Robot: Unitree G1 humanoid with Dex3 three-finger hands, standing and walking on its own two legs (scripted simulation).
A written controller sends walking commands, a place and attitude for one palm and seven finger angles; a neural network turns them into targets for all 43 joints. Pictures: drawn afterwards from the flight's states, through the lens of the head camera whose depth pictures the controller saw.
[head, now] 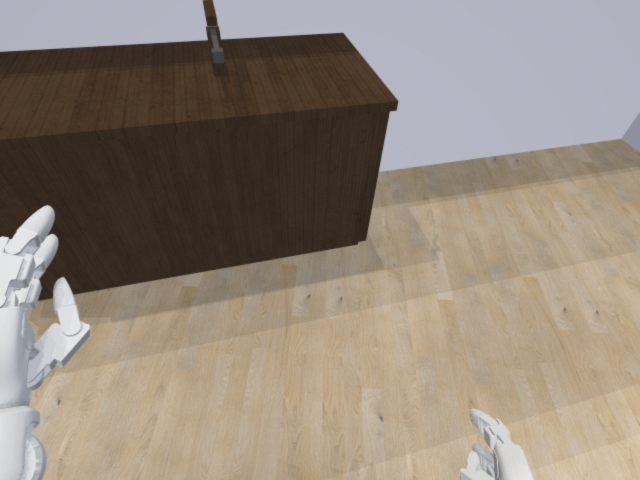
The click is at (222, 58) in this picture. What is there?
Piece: tap's lever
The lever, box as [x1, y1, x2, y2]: [211, 48, 224, 62]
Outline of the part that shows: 211,48 213,61 224,62 222,48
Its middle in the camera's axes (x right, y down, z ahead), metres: -0.27 -0.47 +0.99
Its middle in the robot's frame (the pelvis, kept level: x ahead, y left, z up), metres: +1.05 +0.34 +0.06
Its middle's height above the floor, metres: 0.83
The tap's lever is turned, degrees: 0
